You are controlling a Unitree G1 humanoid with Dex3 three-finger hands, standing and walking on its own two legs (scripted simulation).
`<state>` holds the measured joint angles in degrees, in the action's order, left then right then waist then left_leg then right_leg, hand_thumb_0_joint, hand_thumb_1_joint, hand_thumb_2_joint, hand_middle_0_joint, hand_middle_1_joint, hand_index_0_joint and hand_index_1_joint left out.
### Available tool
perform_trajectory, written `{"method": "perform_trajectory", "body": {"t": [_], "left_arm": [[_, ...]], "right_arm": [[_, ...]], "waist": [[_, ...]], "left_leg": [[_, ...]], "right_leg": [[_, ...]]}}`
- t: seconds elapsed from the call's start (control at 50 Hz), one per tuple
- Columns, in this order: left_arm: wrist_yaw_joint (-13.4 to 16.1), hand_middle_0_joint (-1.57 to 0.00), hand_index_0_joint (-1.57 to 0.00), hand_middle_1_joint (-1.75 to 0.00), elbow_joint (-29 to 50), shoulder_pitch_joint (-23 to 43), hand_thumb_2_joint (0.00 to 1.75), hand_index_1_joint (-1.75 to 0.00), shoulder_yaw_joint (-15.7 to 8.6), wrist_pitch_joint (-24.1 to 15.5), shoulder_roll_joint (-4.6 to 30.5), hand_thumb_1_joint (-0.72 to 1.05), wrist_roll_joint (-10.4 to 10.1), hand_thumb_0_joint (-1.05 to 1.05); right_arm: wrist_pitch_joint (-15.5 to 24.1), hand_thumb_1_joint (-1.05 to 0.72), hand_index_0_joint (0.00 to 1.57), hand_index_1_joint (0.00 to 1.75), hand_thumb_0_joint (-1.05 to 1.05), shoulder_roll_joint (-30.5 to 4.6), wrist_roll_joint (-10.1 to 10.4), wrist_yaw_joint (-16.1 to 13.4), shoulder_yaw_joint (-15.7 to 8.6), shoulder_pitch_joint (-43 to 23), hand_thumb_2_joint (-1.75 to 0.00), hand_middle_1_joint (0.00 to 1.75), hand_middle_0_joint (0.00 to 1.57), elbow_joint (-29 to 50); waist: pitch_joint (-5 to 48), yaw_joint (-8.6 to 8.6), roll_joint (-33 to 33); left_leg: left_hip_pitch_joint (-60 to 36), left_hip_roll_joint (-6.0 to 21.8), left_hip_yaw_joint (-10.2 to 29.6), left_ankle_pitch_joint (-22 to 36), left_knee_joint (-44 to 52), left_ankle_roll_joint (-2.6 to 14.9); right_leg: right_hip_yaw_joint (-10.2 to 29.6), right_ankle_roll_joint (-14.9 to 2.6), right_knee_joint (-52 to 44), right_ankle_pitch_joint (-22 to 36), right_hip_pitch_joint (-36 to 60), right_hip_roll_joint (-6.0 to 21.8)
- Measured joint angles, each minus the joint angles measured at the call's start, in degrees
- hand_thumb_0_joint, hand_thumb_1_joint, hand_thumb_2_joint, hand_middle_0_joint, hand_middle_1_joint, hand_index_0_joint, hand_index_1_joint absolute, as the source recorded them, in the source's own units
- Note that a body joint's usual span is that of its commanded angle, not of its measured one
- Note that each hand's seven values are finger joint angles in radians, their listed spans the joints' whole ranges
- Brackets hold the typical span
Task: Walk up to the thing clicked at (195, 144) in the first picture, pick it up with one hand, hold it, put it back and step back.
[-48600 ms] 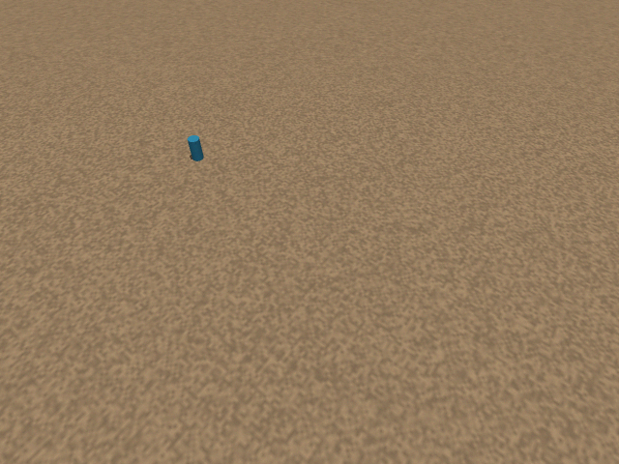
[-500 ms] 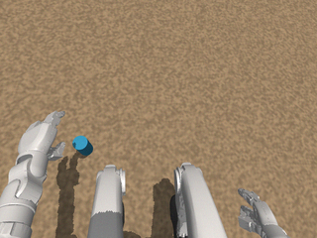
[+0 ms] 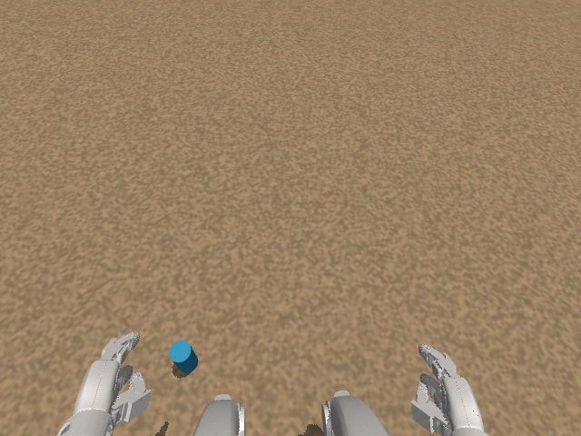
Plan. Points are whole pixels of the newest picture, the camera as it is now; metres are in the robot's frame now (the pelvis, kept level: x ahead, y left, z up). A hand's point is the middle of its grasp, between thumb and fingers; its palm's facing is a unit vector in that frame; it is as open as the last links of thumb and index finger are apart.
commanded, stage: home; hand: left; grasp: from above
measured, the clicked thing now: (184, 357) +0.40 +0.26 -0.60
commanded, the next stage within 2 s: none
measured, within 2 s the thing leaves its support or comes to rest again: neither
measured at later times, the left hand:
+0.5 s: hand (135, 412) +0.18 +0.18 +0.00, palm faces +0.08 -0.98 -0.18, open 7.5 cm
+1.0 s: hand (135, 403) +0.19 +0.18 +0.01, palm faces +0.06 -0.98 -0.19, open 7.4 cm
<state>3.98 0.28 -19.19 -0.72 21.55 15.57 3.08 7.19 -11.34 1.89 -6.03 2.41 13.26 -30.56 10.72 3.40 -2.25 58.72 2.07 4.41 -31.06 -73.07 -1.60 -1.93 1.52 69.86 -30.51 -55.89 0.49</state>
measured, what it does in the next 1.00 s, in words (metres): rises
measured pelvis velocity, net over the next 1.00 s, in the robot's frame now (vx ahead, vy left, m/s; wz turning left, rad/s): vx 0.03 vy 0.00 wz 0.01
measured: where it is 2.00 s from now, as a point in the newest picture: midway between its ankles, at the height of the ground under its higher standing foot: outside the picture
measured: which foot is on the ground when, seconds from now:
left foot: down 0.00-1.00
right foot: down 0.00-1.00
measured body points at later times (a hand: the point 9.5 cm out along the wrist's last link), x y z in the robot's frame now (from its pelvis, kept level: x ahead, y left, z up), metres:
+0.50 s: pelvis +0.02 +0.00 +0.05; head +0.03 +0.00 +0.50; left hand +0.17 +0.23 +0.02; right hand +0.20 -0.25 +0.00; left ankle +0.04 +0.13 -0.63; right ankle +0.03 -0.14 -0.63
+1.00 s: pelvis +0.03 +0.00 +0.05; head +0.04 +0.01 +0.50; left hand +0.18 +0.23 +0.02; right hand +0.19 -0.24 -0.01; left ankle +0.04 +0.13 -0.63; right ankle +0.03 -0.14 -0.63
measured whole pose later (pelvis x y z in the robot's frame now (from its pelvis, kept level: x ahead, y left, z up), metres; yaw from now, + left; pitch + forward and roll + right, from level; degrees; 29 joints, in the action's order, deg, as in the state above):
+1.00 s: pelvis +0.03 +0.00 +0.05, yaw +1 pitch +9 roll -2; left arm 0.9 7.5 -28.7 -1.9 26.0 12.5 -3.1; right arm 14.5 -12.5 0.3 -10.6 2.0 17.2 -31.6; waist 9.3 2.4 -2.2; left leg 40.1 2.3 3.8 -27.7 -58.3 -1.5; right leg -2.0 1.4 54.7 -27.0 -37.2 0.5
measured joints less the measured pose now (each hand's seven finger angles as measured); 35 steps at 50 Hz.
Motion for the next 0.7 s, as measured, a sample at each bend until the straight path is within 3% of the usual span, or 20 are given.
{"method": "perform_trajectory", "body": {"t": [0.12, 0.22, 0.42, 0.7], "left_arm": [[0.0, -0.21, -0.20, -0.30, 6.6, -7.2, 0.90, -0.30, -0.8, 4.7, -2.4, 0.90, -5.0, 0.01], [-1.0, -0.21, -0.20, -0.30, 9.2, -10.4, 0.90, -0.30, -1.4, 6.2, -3.4, 0.90, -7.0, 0.01], [-3.1, -0.20, -0.20, -0.30, 7.8, -9.9, 0.90, -0.30, -1.6, 6.0, -3.4, 0.89, -6.6, 0.01], [-3.1, -0.20, -0.20, -0.30, 7.5, -9.5, 0.90, -0.30, -1.2, 4.9, -3.1, 0.90, -6.2, 0.01]], "right_arm": [[1.5, -0.90, 0.20, 0.30, 0.01, -0.8, 0.1, -2.7, 0.2, 5.1, -0.89, 0.30, 0.21, 0.8], [3.4, -0.90, 0.20, 0.30, 0.01, -1.3, -0.1, -4.3, -0.1, 6.3, -0.89, 0.30, 0.21, 1.5], [6.6, -0.90, 0.20, 0.30, 0.01, -1.5, -1.0, -4.6, -0.7, 3.6, -0.89, 0.30, 0.21, 1.6], [7.6, -0.90, 0.20, 0.30, 0.01, -1.1, -1.5, -4.4, 0.0, 3.0, -0.89, 0.30, 0.21, 0.1]], "waist": [[0.3, 0.26, -0.8], [0.5, 0.13, -1.1], [-0.5, -0.92, -0.1], [-1.7, -1.35, 0.0]], "left_leg": [[-10.3, 0.3, -0.3, 2.2, 8.8, 0.08], [-14.9, 0.3, -0.4, 3.3, 12.7, 0.14], [-17.3, 0.0, -0.3, 3.8, 14.4, -0.03], [-18.1, 0.0, -0.2, 3.7, 14.7, -0.05]], "right_leg": [[-0.1, -0.09, -9.2, 2.4, 10.4, -0.1], [-0.2, -0.13, -13.2, 3.5, 15.1, -0.1], [-0.4, -0.24, -14.5, 3.7, 17.5, 0.2], [-0.5, -0.25, -14.9, 3.6, 18.3, 0.2]]}}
